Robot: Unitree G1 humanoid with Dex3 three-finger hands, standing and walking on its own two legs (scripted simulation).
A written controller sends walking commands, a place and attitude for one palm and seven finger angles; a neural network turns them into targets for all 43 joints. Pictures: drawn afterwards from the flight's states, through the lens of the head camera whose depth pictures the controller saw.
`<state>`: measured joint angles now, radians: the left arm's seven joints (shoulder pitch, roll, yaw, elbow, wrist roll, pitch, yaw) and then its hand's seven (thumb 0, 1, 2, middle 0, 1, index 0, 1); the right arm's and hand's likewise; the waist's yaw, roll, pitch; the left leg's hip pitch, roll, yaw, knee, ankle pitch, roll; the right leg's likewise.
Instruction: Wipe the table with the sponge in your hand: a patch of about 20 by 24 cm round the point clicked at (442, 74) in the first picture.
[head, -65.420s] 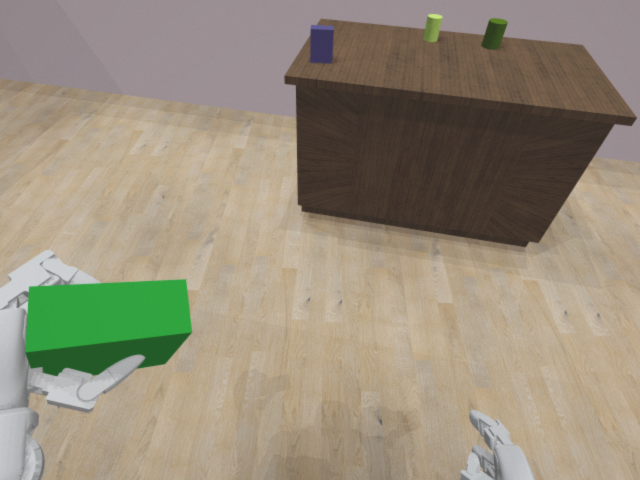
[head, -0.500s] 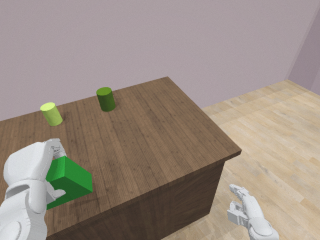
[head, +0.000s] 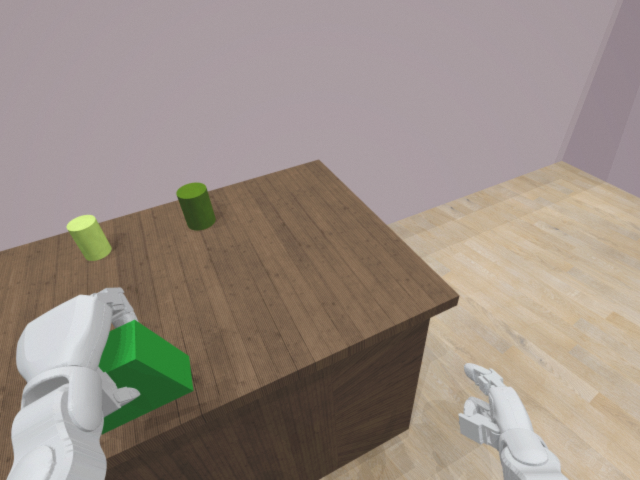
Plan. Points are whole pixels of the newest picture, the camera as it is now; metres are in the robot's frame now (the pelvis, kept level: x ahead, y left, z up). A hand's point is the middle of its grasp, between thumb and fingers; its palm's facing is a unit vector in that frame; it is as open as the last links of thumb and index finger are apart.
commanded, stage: step back with the hand held close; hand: left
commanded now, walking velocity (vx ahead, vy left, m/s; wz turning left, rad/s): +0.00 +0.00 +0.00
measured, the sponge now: (127, 385) +0.20 +0.28 +0.05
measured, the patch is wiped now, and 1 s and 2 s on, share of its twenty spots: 1.00 1.00 1.00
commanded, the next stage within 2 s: stop stepping back and stand still in 1.26 s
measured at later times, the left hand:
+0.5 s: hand (80, 366) +0.16 +0.27 +0.15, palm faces +0.41 -0.81 -0.42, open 9.2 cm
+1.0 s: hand (53, 437) +0.10 +0.26 +0.14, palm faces +0.29 -0.87 -0.39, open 9.2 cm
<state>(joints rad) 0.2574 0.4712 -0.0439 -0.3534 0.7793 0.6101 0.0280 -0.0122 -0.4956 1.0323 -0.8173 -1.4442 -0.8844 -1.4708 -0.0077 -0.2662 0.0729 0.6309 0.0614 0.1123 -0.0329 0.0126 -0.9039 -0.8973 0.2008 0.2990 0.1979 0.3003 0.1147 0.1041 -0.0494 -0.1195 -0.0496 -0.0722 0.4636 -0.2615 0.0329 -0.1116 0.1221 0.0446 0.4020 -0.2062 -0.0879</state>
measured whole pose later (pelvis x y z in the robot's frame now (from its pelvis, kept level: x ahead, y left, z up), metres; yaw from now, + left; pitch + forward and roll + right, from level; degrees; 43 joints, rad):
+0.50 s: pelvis -0.04 +0.01 -0.01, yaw +3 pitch +1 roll -2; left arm 0.51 0.43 0.34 -0.51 -0.08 -0.08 0.14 -0.01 -0.51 1.04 -0.82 -1.45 -0.89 -1.48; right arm 0.28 -0.26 -0.01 0.59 0.04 0.07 -0.07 0.01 -0.91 -0.90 0.20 0.30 0.20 0.30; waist -0.01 0.04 -0.06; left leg -0.39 -0.08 -0.12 0.65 -0.28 0.04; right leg -0.35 0.10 -0.03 0.55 -0.22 -0.06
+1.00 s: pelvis -0.12 +0.03 -0.01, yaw +0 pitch +3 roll -4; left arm 0.49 0.39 0.30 -0.56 -0.04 -0.12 0.08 -0.02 -0.51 1.04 -0.82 -1.46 -0.89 -1.48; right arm 0.14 -0.19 0.03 0.56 0.01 -0.02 -0.04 0.01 -0.90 -0.90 0.20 0.30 0.20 0.30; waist 0.02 0.01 0.00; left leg -0.49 -0.03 -0.08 0.54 -0.09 0.05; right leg -0.26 0.12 0.06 0.50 -0.28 -0.02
